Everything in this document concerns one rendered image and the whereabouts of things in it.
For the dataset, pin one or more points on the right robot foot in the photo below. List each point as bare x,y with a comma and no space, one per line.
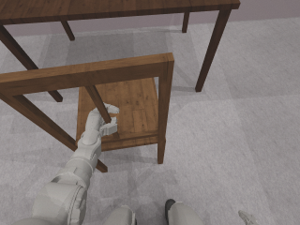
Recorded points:
168,206

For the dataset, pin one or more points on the chair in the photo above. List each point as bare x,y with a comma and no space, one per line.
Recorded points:
126,83

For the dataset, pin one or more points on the robot left upper arm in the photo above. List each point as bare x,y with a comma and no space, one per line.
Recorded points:
58,204

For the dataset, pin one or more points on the table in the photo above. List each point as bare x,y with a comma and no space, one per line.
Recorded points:
48,11

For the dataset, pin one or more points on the robot right hand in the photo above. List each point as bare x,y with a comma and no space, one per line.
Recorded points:
248,219

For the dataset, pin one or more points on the robot left forearm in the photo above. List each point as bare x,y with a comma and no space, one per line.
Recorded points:
81,166

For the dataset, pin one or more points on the robot right thigh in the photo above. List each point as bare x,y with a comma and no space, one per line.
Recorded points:
182,214

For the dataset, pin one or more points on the robot left hand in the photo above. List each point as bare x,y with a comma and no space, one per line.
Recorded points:
96,122

